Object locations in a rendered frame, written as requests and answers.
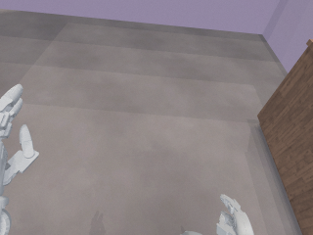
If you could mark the left robot forearm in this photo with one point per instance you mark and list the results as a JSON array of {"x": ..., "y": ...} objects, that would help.
[{"x": 5, "y": 218}]

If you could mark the counter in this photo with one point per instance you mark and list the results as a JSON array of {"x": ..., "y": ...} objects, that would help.
[{"x": 286, "y": 121}]

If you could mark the right robot hand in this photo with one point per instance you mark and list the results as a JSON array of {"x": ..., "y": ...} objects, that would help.
[{"x": 239, "y": 224}]

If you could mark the left robot hand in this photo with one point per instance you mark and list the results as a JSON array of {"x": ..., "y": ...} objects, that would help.
[{"x": 10, "y": 105}]

